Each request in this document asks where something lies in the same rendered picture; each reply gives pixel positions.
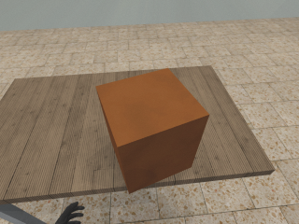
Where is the robot left hand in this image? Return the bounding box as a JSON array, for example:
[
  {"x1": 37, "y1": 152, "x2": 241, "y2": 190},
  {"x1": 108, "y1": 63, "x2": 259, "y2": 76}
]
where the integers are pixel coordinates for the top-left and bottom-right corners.
[{"x1": 55, "y1": 202, "x2": 85, "y2": 224}]

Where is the table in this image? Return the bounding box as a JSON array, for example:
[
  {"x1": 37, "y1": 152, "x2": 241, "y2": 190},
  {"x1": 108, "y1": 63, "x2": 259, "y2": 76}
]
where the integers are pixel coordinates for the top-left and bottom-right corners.
[{"x1": 0, "y1": 65, "x2": 276, "y2": 224}]

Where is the carton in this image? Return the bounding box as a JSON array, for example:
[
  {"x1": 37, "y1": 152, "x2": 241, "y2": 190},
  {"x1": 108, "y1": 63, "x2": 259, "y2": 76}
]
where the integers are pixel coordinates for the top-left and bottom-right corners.
[{"x1": 95, "y1": 68, "x2": 209, "y2": 194}]

